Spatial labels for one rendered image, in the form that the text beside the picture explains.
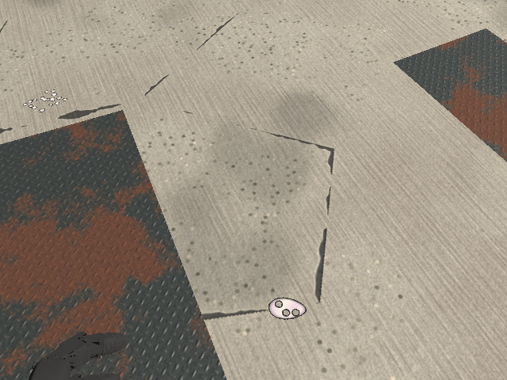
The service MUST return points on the left robot hand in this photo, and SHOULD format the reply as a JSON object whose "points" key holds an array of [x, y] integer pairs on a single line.
{"points": [[74, 353]]}

